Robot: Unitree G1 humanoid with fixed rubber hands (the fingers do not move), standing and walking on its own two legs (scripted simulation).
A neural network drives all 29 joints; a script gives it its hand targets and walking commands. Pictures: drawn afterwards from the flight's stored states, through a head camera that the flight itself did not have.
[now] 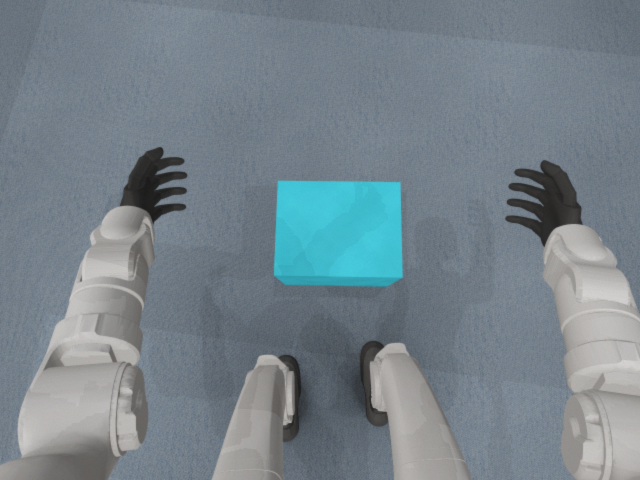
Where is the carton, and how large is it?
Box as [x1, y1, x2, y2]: [274, 181, 402, 286]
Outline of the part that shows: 278,181 274,275 283,283 310,285 386,286 402,277 399,182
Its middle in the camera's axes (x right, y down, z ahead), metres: +0.04 -0.01 +0.96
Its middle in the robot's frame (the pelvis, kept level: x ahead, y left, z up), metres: +0.49 -0.03 -0.57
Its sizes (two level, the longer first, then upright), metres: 0.275 0.214 0.232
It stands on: the floor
